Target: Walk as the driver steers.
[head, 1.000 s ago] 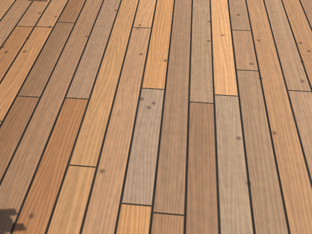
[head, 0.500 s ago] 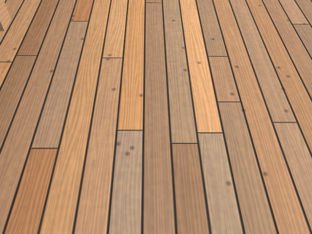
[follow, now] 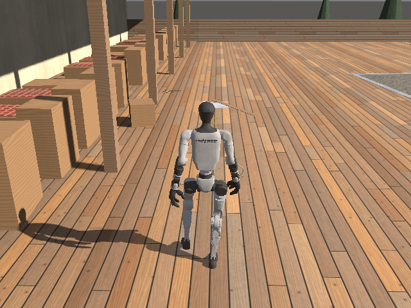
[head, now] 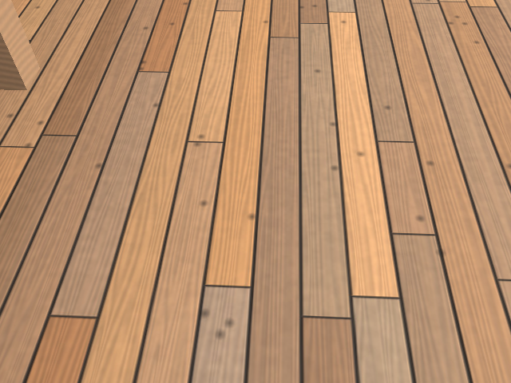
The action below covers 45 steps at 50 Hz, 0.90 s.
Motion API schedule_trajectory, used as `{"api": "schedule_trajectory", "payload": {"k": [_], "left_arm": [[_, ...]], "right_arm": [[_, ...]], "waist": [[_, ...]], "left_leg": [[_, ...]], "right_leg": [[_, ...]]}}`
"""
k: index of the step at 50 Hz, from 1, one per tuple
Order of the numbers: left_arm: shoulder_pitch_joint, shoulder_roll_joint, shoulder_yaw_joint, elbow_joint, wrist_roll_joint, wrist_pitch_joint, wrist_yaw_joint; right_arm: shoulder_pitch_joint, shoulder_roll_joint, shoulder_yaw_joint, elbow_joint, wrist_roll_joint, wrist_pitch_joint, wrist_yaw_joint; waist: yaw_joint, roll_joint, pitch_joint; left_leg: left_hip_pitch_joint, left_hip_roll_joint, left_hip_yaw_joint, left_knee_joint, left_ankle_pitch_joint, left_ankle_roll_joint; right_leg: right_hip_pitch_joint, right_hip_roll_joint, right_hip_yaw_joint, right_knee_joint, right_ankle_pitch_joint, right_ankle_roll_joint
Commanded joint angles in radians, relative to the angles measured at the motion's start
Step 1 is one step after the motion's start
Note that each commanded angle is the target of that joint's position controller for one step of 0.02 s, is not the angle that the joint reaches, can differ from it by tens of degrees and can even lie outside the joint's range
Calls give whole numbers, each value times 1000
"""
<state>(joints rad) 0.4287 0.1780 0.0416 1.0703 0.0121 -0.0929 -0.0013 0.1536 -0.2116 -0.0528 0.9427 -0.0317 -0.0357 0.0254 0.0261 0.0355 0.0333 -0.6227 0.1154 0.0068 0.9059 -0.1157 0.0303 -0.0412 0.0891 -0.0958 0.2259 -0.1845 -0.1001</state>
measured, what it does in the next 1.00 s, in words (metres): walks ahead: left foot, then right foot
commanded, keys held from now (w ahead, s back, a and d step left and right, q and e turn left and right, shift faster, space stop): w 1.00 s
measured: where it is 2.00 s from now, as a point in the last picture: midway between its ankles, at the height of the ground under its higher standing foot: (269, 219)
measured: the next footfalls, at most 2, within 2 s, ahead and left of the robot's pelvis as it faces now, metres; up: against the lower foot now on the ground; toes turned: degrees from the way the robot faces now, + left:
left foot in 0.24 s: +0.30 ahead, +0.12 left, +0.00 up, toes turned +4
right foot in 0.82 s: +0.60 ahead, -0.06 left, +0.00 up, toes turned -4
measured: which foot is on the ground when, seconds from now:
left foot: up 0.00-0.22, down 0.24-0.84, up 0.86-1.00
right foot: down 0.00-0.24, up 0.26-0.80, down 0.82-1.00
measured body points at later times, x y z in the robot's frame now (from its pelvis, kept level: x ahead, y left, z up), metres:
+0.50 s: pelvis +0.27 +0.06 +0.00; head +0.28 +0.08 +0.45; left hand +0.34 +0.31 -0.15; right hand +0.25 -0.19 -0.14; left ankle +0.26 +0.12 -0.75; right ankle +0.31 -0.09 -0.67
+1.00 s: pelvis +0.54 +0.01 +0.00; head +0.55 -0.01 +0.44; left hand +0.58 +0.26 -0.14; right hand +0.57 -0.24 -0.16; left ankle +0.50 +0.15 -0.66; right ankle +0.56 -0.05 -0.75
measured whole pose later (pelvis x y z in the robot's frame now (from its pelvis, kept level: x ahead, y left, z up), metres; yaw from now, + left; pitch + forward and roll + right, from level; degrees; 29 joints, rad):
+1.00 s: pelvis +0.54 +0.01 +0.00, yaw +0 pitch -1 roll +0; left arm 0.27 0.21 0.06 1.00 0.01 -0.08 0.00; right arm 0.28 -0.21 -0.06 0.99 -0.03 -0.06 0.01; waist -0.01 0.03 0.05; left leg -0.46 0.06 0.00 1.12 -0.29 0.07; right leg -0.20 0.06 -0.11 0.37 -0.16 -0.10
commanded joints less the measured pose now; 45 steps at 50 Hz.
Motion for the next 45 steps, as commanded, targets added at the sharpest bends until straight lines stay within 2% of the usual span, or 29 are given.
{"api": "schedule_trajectory", "payload": {"k": [1,5,8,10,11,12,13,14,15,16,17,19,20,22,23,25,30,35,37,38,39,40,41,42,43,44,45], "left_arm": [[34,113,12,-38,-1,-15,3],[105,118,11,-12,6,-12,11],[110,132,16,0,15,-7,20],[75,147,20,-2,17,-5,24],[59,154,22,-2,15,-2,23],[45,146,19,-9,9,0,21],[59,94,2,-47,-15,-2,13],[152,47,0,-48,-33,-1,6],[59,127,23,-53,-6,6,9],[-19,118,23,-80,-1,1,4],[-52,99,21,-84,1,0,0],[-29,69,20,-75,23,24,-10],[-25,60,20,-75,26,34,-15],[-66,58,21,-91,28,49,-22],[-108,61,21,-106,28,54,-24],[-202,72,21,-139,25,59,-26],[-383,60,8,-201,11,54,-29],[-495,69,3,-247,10,44,-26],[-488,79,6,-256,9,35,-24],[-451,86,11,-248,8,30,-21],[-372,98,19,-224,9,24,-14],[-220,113,31,-172,13,16,-6],[-40,164,50,-120,33,6,5],[92,282,81,-109,57,4,11],[39,267,79,-109,21,22,0],[-90,221,66,-127,0,27,-4],[-165,150,47,-141,-2,21,-9]], "right_arm": [[-87,-24,5,-70,8,-5,4],[-191,-28,10,-106,11,-11,2],[-216,-43,6,-128,11,-21,0],[-136,-57,-4,-110,11,-31,-7],[-18,-71,-14,-71,8,-38,-14],[159,-101,-30,-10,-4,-49,-24],[331,-193,-55,20,-31,-57,-35],[351,-256,-70,25,-23,-47,-26],[250,-206,-61,14,12,-36,-20],[149,-143,-42,-4,19,-38,-17],[101,-93,-28,-8,16,-45,-14],[102,-40,-9,16,20,-56,-21],[134,-42,-8,31,20,-64,-24],[183,-72,-12,51,24,-74,-27],[201,-85,-13,56,23,-76,-27],[239,-86,-11,65,23,-74,-28],[324,-81,-2,85,21,-72,-29],[394,-87,-2,116,10,-66,-41],[382,-99,-6,121,5,-64,-47],[362,-106,-8,119,4,-63,-49],[346,-116,-11,119,3,-62,-49],[326,-121,-12,117,7,-57,-47],[315,-104,-5,100,16,-58,-44],[401,-11,15,65,58,-59,-31],[392,-71,-5,76,40,-58,-29],[296,-94,-15,51,24,-53,-30],[235,-81,-12,34,20,-58,-24]], "waist": [[-2,-90,67],[32,-101,78],[24,-105,85],[-23,-114,47],[-73,-107,-12],[-143,-73,-107],[-182,46,-243],[-137,212,-332],[-109,54,-224],[-77,20,-91],[-51,-8,-35],[-1,22,-7],[5,27,-11],[13,18,4],[9,17,17],[-10,17,46],[-55,22,67],[-84,32,85],[-67,35,82],[-43,40,64],[-9,47,23],[57,25,-52],[120,-10,-157],[109,-214,-317],[87,-194,-337],[37,-116,-159],[17,-68,-63]], "left_leg": [[-20,-15,41,-137,94,-13],[-25,-44,64,-258,103,7],[-7,-61,65,-318,22,41],[137,-107,87,-367,-52,76],[280,-143,104,-410,-52,97],[515,-133,86,-451,-12,126],[813,111,-204,-469,-102,200],[963,331,-647,-601,-105,320],[854,270,-597,-631,-188,284],[701,236,-450,-661,-169,251],[596,186,-352,-699,-94,216],[482,115,-221,-738,14,169],[470,106,-196,-744,68,170],[468,94,-153,-764,123,177],[471,90,-139,-780,116,179],[494,80,-121,-803,121,177],[567,58,-65,-800,238,159],[715,97,-51,-749,361,170],[757,116,-43,-698,470,163],[757,115,-28,-645,594,151],[752,109,-16,-552,729,138],[719,78,13,-382,772,121],[549,39,37,-153,580,101],[200,-107,102,251,48,49],[53,-186,-18,418,-398,59],[-17,-110,-58,438,-313,69],[-5,-73,-56,379,-232,69]], "right_leg": [[-42,-260,157,-122,290,-97],[78,-285,143,-90,368,-102],[161,-321,142,-34,475,-100],[163,-319,115,78,699,-77],[148,-301,97,212,798,-63],[49,-257,61,413,731,-41],[-220,-186,13,735,381,-8],[-501,-6,31,1042,-361,16],[-578,-74,151,1097,-291,-2],[-595,-115,147,1062,-194,-4],[-561,-148,143,1003,-131,-2],[-473,-178,133,924,-93,19],[-456,-176,122,909,-85,28],[-494,-184,105,871,-51,46],[-529,-193,98,844,-18,55],[-600,-207,85,769,50,71],[-617,-185,44,530,172,84],[-619,-153,21,393,144,48],[-578,-135,15,352,79,20],[-507,-111,4,327,40,2],[-398,-77,-10,306,8,-17],[-221,-45,-28,240,44,-41],[46,-135,71,234,43,-81],[371,-452,525,188,-51,-206],[349,-512,784,46,-80,-248],[195,-468,615,33,-153,-211],[49,-425,499,-12,-118,-179]]}}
